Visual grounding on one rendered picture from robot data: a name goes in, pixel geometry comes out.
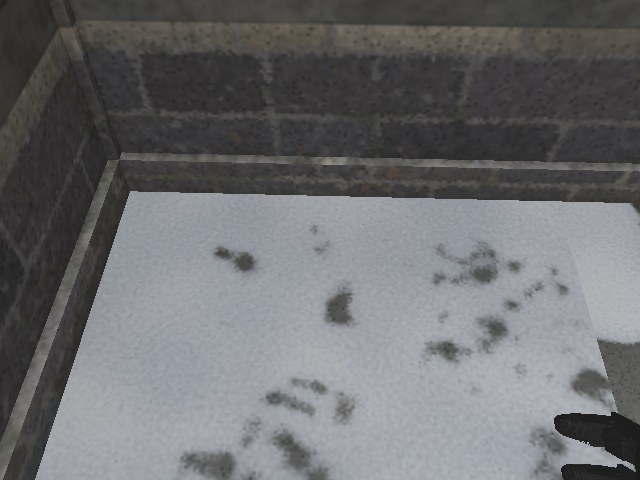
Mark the right robot hand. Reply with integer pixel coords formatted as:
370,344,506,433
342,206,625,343
554,412,640,480

